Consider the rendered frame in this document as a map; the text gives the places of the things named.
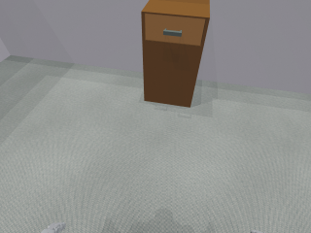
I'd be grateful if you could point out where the cabinet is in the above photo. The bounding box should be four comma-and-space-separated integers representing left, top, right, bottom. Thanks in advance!
141, 0, 210, 108

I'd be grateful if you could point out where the robot left hand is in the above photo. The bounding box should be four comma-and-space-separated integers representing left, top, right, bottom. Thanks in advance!
41, 222, 66, 233

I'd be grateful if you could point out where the handle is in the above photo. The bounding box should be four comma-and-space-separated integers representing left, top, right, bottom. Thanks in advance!
163, 28, 182, 37

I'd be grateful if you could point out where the drawer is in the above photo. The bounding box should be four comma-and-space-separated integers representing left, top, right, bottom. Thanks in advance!
145, 14, 206, 46

